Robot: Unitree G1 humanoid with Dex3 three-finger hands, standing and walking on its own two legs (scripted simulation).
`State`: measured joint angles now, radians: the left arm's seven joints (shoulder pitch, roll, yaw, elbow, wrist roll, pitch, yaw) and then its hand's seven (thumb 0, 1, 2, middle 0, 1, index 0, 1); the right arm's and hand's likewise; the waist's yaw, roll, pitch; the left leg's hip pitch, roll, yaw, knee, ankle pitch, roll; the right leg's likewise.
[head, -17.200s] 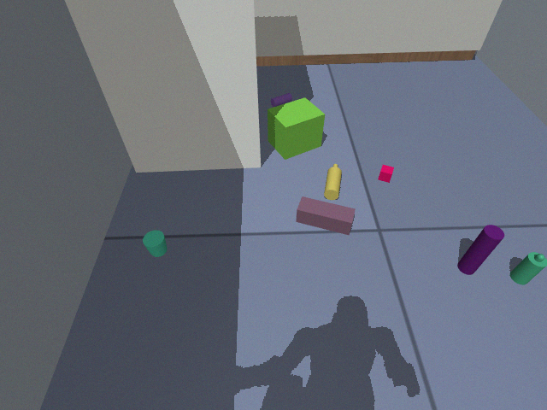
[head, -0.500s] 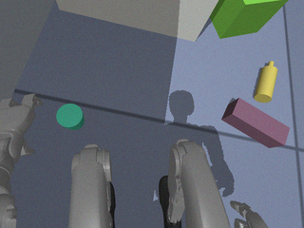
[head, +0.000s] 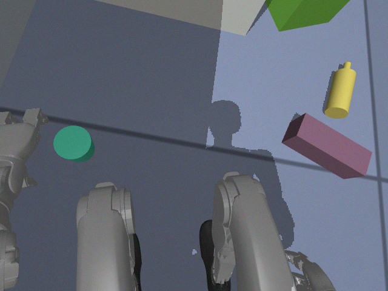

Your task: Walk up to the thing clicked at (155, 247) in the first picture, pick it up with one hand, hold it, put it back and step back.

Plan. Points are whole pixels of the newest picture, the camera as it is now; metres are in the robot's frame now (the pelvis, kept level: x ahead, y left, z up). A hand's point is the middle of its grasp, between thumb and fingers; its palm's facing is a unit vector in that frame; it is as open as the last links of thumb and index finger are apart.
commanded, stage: rise first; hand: left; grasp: from above
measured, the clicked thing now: (77, 146) +0.45 +0.27 -0.30
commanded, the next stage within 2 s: approach in 0.44 s
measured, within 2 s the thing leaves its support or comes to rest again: neither
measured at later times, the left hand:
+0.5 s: hand (35, 152) +0.40 +0.32 -0.19, palm faces -0.43 -0.09 -0.90, open 14.2 cm
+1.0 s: hand (85, 124) +0.48 +0.22 -0.20, palm faces -0.33 -0.05 -0.94, open 14.2 cm
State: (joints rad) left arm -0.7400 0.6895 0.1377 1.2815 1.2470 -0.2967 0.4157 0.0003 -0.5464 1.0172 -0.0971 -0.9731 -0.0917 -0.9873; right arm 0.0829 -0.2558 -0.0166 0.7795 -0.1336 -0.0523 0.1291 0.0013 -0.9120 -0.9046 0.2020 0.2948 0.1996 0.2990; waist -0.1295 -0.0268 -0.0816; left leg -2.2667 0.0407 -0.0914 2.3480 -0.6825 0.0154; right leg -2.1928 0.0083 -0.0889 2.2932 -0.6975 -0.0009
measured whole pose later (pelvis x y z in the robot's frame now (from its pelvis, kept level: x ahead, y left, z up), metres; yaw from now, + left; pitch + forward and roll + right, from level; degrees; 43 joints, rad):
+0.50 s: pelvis +0.00 +0.00 -0.01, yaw -1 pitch +34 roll -7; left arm -0.77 0.70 0.14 1.33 1.25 -0.27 0.45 0.00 -0.56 1.03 -0.08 -1.01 -0.08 -1.02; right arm 0.10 -0.26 -0.01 0.78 -0.15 -0.06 0.14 0.00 -0.91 -0.90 0.20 0.29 0.20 0.30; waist -0.16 -0.03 -0.07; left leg -2.30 0.04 -0.10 2.39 -0.69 0.02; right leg -2.23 0.01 -0.09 2.33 -0.71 0.00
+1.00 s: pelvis +0.00 +0.00 -0.02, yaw -2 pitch +34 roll -6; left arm -0.96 0.62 0.10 1.49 1.29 -0.12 0.59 0.00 -0.56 1.02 -0.08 -1.04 -0.08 -1.05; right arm 0.12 -0.27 0.05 0.76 -0.17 -0.09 0.16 0.00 -0.91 -0.90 0.20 0.29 0.20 0.30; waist -0.29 -0.02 -0.05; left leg -2.33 0.05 -0.11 2.42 -0.68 0.01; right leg -2.27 0.03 -0.11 2.35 -0.67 -0.01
